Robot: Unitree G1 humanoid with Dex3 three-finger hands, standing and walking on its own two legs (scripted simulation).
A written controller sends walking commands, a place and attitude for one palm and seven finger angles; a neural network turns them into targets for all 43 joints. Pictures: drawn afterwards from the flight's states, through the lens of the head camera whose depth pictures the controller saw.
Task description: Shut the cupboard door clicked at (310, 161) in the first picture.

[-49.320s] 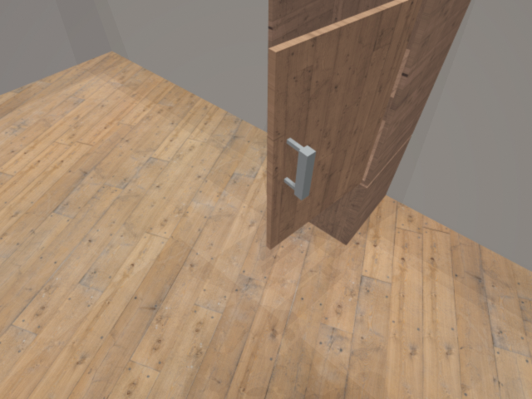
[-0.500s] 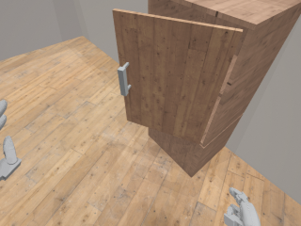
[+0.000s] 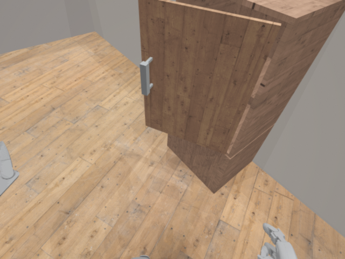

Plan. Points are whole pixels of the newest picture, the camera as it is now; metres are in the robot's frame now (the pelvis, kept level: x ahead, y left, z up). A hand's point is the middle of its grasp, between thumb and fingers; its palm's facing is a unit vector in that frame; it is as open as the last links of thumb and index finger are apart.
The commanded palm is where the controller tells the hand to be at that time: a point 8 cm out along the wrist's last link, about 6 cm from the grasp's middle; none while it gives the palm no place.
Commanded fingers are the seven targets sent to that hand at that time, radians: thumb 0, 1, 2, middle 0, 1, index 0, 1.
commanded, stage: step back with the hand held close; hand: left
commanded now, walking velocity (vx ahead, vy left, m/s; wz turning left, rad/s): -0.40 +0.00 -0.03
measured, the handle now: (147, 76) +0.75 +0.12 +0.00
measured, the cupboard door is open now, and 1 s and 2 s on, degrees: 28 28 28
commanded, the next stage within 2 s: stop stepping back and stand still in 0.62 s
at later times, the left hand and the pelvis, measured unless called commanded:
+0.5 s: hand out of the picture +0.15 +0.29 +0.19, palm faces +0.44 -0.79 -0.42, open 7.4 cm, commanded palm +0.08 +0.32 +0.20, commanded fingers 0.00 0.90 0.90 -0.20 -0.30 -0.20 -0.30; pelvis -0.05 +0.02 +0.00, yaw +1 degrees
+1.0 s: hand out of the picture +0.02 +0.34 +0.19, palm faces +0.38 -0.80 -0.46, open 7.4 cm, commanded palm -0.01 +0.37 +0.20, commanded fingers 0.00 0.90 0.90 -0.20 -0.30 -0.20 -0.30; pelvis -0.16 +0.07 +0.00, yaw -2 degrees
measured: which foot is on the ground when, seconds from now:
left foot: down 0.00-0.92, up 0.94-1.00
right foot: down 0.00-0.46, up 0.48-0.68, down 0.70-1.00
